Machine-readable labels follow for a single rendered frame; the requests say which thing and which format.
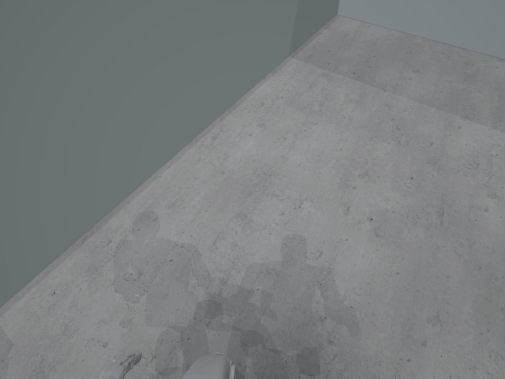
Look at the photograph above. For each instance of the robot left thigh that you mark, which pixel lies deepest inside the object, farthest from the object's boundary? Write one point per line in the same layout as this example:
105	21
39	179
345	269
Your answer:
211	366

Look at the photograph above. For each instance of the robot left hand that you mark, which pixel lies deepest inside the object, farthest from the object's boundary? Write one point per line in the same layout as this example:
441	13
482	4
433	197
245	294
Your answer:
121	365

